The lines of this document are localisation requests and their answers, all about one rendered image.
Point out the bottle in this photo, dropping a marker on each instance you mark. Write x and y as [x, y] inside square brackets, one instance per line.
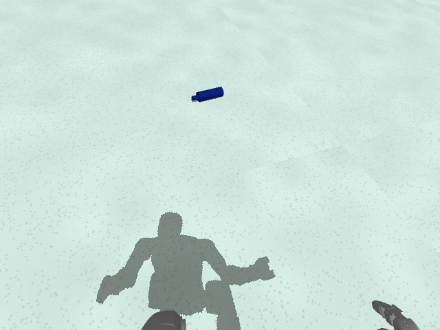
[208, 94]

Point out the right robot hand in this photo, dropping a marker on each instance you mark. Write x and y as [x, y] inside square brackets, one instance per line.
[394, 316]

